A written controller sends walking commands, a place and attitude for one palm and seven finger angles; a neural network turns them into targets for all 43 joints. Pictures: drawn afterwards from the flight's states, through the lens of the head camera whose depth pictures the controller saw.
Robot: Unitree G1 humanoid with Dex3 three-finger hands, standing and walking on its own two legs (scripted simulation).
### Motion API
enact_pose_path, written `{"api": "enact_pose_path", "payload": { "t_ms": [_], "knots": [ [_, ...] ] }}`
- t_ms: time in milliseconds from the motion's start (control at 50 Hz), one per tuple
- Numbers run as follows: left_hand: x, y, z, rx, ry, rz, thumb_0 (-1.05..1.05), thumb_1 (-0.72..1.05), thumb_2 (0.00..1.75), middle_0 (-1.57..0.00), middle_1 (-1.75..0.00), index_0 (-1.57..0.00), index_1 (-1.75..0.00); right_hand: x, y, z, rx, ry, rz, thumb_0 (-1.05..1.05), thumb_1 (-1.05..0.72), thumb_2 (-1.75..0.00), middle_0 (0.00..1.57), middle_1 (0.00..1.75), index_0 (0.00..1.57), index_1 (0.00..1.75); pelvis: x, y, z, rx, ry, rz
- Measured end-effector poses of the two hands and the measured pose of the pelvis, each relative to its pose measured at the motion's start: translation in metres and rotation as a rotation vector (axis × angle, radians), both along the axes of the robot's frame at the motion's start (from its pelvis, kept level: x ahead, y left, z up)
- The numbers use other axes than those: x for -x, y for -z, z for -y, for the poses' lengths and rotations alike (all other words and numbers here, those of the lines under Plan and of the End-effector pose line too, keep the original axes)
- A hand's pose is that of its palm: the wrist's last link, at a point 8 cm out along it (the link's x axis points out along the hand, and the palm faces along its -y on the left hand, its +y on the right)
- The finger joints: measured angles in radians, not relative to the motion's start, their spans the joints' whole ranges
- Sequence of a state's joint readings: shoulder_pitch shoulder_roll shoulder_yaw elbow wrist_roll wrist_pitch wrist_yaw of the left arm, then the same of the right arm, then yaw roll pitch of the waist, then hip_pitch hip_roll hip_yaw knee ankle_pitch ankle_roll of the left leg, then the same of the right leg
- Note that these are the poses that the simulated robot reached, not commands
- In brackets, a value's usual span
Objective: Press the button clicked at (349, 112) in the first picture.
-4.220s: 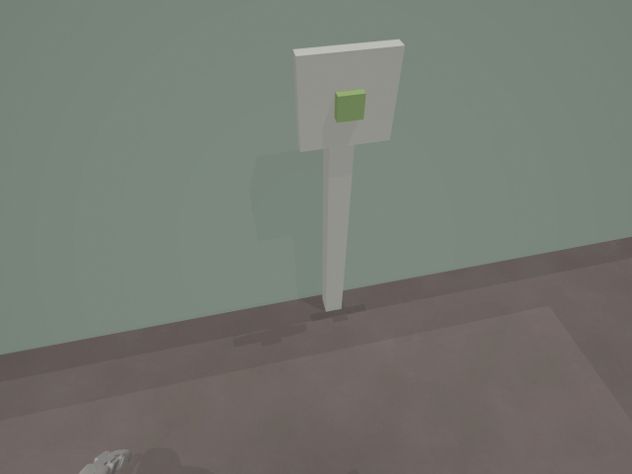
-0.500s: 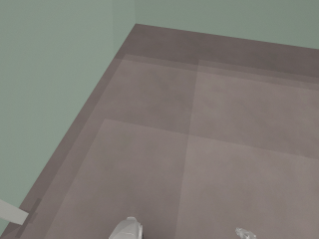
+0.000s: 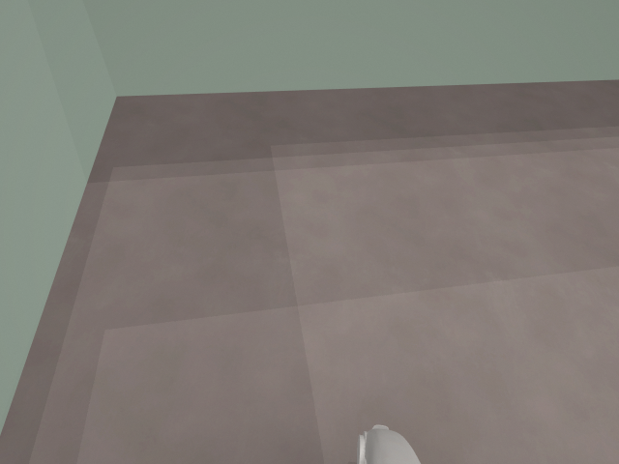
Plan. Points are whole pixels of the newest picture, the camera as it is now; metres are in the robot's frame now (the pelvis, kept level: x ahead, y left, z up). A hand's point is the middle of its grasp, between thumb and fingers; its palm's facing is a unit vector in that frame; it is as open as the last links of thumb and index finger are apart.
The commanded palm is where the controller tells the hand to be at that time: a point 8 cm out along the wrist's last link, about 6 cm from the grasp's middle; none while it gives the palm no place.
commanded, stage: walk to a spot facing it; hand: left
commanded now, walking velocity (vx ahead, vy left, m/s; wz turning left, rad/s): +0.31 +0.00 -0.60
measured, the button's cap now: out of the picture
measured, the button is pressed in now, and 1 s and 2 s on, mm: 0 0 0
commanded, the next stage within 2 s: turn to face it in 0.30 s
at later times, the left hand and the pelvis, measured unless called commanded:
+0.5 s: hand (255, 363) +0.31 +0.10 -0.16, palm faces -0.20 -0.95 -0.26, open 7.2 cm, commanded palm none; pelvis +0.20 -0.08 +0.00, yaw -14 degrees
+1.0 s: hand (230, 353) +0.34 +0.15 -0.19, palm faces +0.06 -0.98 -0.17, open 7.4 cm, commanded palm none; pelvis +0.29 -0.03 -0.01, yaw -1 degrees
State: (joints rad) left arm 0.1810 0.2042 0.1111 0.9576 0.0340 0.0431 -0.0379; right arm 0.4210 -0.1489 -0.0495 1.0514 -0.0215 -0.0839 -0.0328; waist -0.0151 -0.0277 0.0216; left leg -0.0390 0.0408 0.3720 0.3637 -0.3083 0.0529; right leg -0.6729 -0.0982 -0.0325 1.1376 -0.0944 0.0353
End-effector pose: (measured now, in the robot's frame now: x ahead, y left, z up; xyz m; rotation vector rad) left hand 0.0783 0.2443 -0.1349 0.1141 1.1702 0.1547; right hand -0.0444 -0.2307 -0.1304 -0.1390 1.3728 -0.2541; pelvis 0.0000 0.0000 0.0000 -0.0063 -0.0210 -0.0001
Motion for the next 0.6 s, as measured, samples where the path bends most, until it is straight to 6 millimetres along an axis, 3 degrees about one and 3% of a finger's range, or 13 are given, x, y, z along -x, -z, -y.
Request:
{"api": "enact_pose_path", "payload": {
  "t_ms": [140, 200, 260, 320, 380, 460, 520, 600],
  "knots": [
    [-0.106, 0.006, 0.05, 0.035, 0.176, -0.001, 0.01, 0.91, 0.9, -0.19, -0.3, -0.19, -0.3, 0.027, 0.004, -0.022, -0.079, 0.145, -0.189, 0.0, -0.91, -0.9, 0.2, 0.3, 0.2, 0.3, -0.054, 0.006, 0.015, -0.003, 0.078, -0.019],
    [-0.158, 0.012, 0.08, 0.048, 0.249, 0.026, 0.01, 0.91, 0.9, -0.19, -0.3, -0.19, -0.3, 0.027, 0.006, -0.023, -0.11, 0.206, -0.259, 0.01, -0.91, -0.9, 0.2, 0.3, 0.2, 0.3, -0.081, 0.013, 0.028, 0.005, 0.115, -0.031],
    [-0.203, 0.02, 0.106, 0.049, 0.291, 0.085, 0.01, 0.91, 0.9, -0.2, -0.3, -0.2, -0.3, 0.012, 0.015, -0.013, -0.138, 0.255, -0.299, 0.01, -0.9, -0.9, 0.2, 0.3, 0.2, 0.3, -0.114, 0.026, 0.049, -0.006, 0.15, -0.032],
    [-0.223, 0.022, 0.118, 0.034, 0.28, 0.099, 0.01, 0.91, 0.9, -0.2, -0.3, -0.2, -0.3, -0.032, 0.024, 0.012, -0.123, 0.272, -0.249, 0.01, -0.9, -0.9, 0.2, 0.3, 0.2, 0.3, -0.137, 0.028, 0.064, -0.012, 0.19, -0.014],
    [-0.225, 0.014, 0.118, 0.006, 0.267, 0.051, 0.0, 0.91, 0.9, -0.2, -0.3, -0.2, -0.3, -0.103, 0.025, 0.046, -0.073, 0.253, -0.093, 0.01, -0.91, -0.9, 0.2, 0.3, 0.2, 0.3, -0.159, 0.018, 0.073, -0.012, 0.217, -0.003],
    [-0.233, -0.002, 0.1, -0.073, 0.263, 0.014, -0.01, 0.93, 0.9, -0.2, -0.3, -0.2, -0.3, -0.203, 0.017, 0.082, -0.018, 0.207, 0.135, 0.01, -0.91, -0.9, 0.2, 0.3, 0.2, 0.3, -0.185, 0.007, 0.078, -0.012, 0.247, -0.012],
    [-0.236, -0.008, 0.093, -0.1, 0.258, -0.02, -0.01, 0.93, 0.9, -0.2, -0.3, -0.2, -0.3, -0.262, 0.01, 0.093, -0.004, 0.175, 0.247, 0.01, -0.91, -0.9, 0.2, 0.3, 0.19, 0.3, -0.204, 0.004, 0.078, -0.008, 0.249, -0.015],
    [-0.238, -0.004, 0.091, -0.083, 0.216, -0.043, 0.0, 0.92, 0.9, -0.2, -0.3, -0.2, -0.3, -0.313, 0.006, 0.089, -0.019, 0.122, 0.282, 0.0, -0.91, -0.9, 0.2, 0.3, 0.19, 0.3, -0.23, 0.003, 0.076, 0.007, 0.217, -0.01]
  ]
}}
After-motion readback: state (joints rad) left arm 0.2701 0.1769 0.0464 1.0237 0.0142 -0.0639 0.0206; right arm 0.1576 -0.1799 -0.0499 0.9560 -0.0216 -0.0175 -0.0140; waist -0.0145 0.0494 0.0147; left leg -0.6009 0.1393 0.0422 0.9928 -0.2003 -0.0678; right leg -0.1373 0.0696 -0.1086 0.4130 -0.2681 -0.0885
